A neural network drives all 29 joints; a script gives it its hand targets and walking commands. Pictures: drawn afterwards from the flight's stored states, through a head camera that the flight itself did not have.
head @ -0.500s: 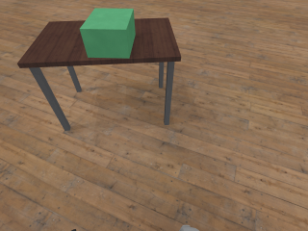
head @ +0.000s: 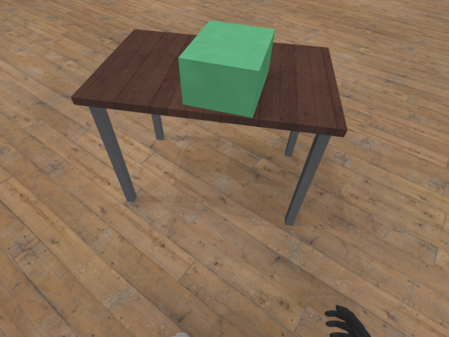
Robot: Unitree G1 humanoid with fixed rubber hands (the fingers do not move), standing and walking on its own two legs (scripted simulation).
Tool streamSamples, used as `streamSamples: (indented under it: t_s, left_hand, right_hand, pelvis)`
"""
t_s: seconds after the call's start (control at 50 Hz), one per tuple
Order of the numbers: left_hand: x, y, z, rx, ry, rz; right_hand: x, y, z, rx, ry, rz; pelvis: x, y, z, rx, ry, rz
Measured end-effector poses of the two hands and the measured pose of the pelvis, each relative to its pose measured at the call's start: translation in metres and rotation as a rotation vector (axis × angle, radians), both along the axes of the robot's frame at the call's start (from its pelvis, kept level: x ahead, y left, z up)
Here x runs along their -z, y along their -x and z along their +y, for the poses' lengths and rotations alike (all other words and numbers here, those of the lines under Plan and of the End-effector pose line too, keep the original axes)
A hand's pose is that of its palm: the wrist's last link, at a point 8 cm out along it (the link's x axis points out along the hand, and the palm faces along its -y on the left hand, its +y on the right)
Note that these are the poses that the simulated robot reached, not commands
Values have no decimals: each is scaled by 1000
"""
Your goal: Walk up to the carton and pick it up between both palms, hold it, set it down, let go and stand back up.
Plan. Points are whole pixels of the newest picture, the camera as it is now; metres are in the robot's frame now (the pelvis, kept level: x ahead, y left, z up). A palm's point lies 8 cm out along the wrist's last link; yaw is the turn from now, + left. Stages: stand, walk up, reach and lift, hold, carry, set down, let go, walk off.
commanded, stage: walk up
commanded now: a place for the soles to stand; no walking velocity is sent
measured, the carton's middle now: (229, 66) +0.97 +0.01 +0.00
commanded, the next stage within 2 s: none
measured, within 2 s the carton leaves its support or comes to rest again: neither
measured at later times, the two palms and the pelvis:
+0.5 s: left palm (121, 270) +0.28 +0.23 -0.09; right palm (368, 309) +0.23 -0.28 -0.12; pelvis +0.21 -0.02 +0.01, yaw -3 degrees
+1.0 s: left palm (121, 178) +0.52 +0.29 -0.09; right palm (316, 230) +0.39 -0.20 -0.09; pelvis +0.41 +0.05 +0.03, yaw -6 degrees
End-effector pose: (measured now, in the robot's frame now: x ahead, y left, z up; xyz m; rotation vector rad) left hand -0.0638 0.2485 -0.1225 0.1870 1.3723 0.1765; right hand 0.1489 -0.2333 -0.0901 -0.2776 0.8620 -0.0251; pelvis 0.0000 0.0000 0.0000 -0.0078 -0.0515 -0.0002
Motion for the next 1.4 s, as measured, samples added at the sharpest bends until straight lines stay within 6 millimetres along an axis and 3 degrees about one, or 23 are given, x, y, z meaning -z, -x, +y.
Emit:
streamSamples:
  t_s: [0.1,0.22,0.28,0.34,0.38,0.42,0.52,0.64,0.74,0.8,0.9,1.0,1.08,1.16,1.26,1.4]
  left_hand:
    - [-10,-112,6,79,10,-137]
    - [-37,-245,-9,208,19,-306]
    - [-43,-301,-24,254,20,-374]
    - [-40,-346,-36,269,-7,-446]
    - [-34,-360,-37,233,-27,-462]
    - [-31,-360,-35,183,-38,-435]
    - [-33,-339,-17,93,-60,-318]
    - [-29,-327,14,24,-61,-178]
    - [-8,-356,47,31,-38,-100]
    - [-2,-393,58,65,-19,-90]
    - [-22,-489,57,163,3,-195]
    - [-37,-582,40,252,15,-314]
    - [-31,-637,21,285,13,-400]
    - [-25,-659,11,260,34,-398]
    - [-25,-674,11,266,63,-363]
    - [-24,-672,29,256,42,-328]
  right_hand:
    - [2,16,-4,145,-2,115]
    - [0,48,-20,255,4,264]
    - [9,55,-30,286,-2,341]
    - [28,48,-41,281,-7,407]
    - [39,32,-46,256,-9,438]
    - [42,3,-48,230,-6,428]
    - [25,-101,-42,136,-3,294]
    - [2,-214,-12,50,-14,157]
    - [3,-283,18,50,11,78]
    - [6,-291,29,132,7,89]
    - [-1,-267,37,244,4,204]
    - [3,-239,36,315,0,343]
    - [24,-237,34,324,-22,432]
    - [36,-261,41,311,-27,449]
    - [27,-305,54,295,-55,366]
    - [16,-344,53,277,-37,300]
  pelvis:
    - [-12,-43,4,25,-16,-4]
    - [-27,-95,-1,57,-14,19]
    - [-24,-122,-8,68,-16,19]
    - [-9,-152,-20,70,-24,21]
    - [0,-167,-23,71,-9,21]
    - [0,-182,-23,67,3,19]
    - [-12,-217,-16,44,15,19]
    - [-20,-267,4,29,13,13]
    - [-5,-319,36,32,13,3]
    - [-3,-342,47,48,-6,-8]
    - [-21,-380,54,81,-9,7]
    - [-27,-413,54,98,-3,22]
    - [-13,-436,48,106,-19,18]
    - [-7,-449,51,113,0,23]
    - [-15,-465,56,121,-12,30]
    - [-20,-473,62,122,-14,32]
